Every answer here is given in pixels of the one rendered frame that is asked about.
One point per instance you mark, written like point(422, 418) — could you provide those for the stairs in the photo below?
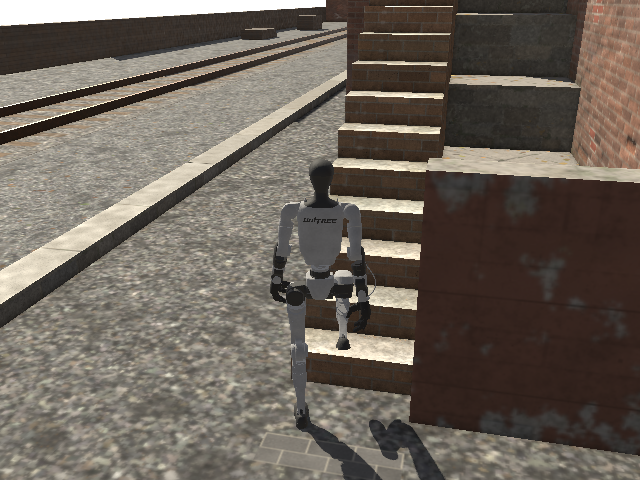
point(395, 120)

